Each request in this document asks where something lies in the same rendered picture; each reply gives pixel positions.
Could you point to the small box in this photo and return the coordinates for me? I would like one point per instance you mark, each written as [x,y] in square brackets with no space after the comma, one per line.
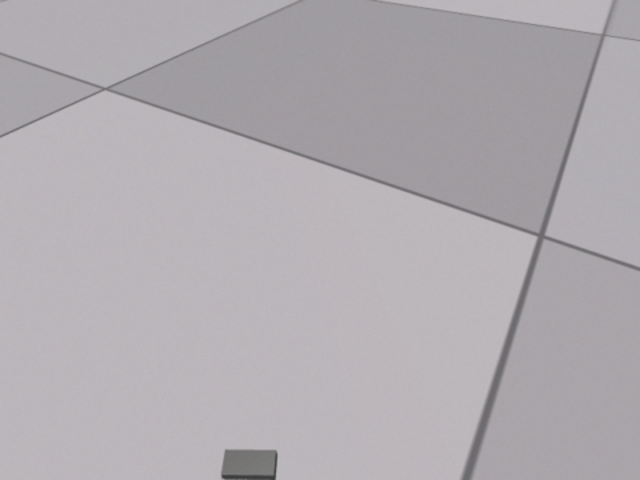
[249,464]

